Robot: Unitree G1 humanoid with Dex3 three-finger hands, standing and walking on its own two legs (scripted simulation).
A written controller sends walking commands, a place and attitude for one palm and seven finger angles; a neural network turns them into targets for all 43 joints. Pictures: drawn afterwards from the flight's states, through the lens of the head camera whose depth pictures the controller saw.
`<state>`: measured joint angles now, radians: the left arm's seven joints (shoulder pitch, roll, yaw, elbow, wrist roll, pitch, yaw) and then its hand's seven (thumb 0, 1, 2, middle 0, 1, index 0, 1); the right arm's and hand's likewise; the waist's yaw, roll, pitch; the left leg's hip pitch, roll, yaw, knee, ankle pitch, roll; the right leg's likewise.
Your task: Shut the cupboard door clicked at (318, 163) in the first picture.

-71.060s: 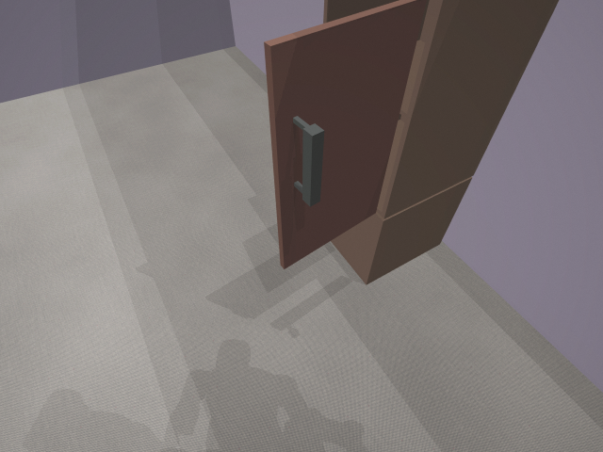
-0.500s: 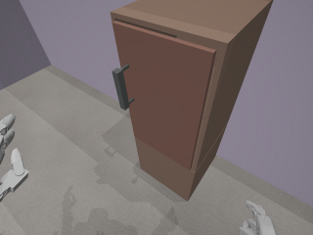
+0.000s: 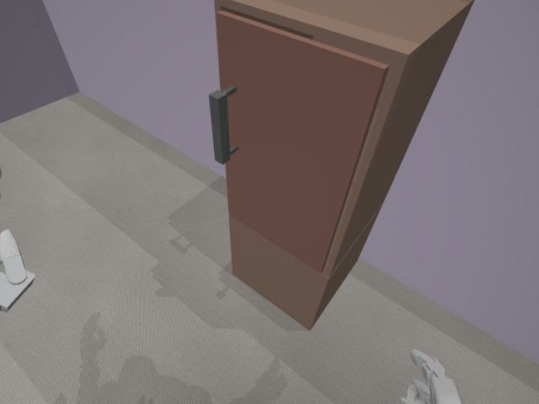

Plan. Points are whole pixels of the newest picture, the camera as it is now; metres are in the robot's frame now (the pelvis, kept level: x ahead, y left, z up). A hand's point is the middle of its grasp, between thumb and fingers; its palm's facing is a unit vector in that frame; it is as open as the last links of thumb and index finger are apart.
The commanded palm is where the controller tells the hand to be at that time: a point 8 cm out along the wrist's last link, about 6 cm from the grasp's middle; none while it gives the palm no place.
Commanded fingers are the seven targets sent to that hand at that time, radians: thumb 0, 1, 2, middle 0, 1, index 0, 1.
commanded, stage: step back with the hand held close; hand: left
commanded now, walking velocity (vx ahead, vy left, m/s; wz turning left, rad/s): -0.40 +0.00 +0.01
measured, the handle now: (227, 125) +0.68 +0.15 +0.04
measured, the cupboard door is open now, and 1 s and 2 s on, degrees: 0 0 0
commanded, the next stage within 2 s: stop stepping back and stand still in 0.78 s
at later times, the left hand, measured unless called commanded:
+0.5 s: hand out of the picture +0.17 +0.29 +0.18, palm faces +0.46 -0.75 -0.47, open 7.4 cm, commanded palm +0.10 +0.32 +0.20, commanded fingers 0.00 0.90 0.90 -0.20 -0.30 -0.20 -0.30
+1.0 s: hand out of the picture +0.01 +0.27 +0.19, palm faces +0.46 -0.76 -0.46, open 7.4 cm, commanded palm -0.02 +0.29 +0.20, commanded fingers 0.00 0.90 0.90 -0.20 -0.30 -0.20 -0.30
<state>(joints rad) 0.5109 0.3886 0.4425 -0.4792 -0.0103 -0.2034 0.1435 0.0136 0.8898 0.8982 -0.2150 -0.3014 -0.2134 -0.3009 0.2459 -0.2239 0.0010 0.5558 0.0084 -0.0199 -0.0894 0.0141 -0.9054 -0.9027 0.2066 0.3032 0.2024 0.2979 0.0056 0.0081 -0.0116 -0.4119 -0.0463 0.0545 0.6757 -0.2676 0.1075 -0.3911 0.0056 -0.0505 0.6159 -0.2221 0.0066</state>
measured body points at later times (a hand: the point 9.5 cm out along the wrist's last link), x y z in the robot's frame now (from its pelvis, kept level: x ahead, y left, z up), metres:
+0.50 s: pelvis -0.02 +0.01 +0.01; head -0.01 +0.05 +0.45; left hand +0.14 +0.33 +0.21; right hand +0.12 -0.24 -0.07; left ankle +0.06 +0.05 -0.72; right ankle -0.06 -0.14 -0.69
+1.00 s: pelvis -0.17 -0.01 +0.02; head -0.20 +0.01 +0.46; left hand -0.02 +0.31 +0.22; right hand -0.02 -0.25 -0.06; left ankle -0.10 +0.10 -0.67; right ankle -0.23 -0.11 -0.72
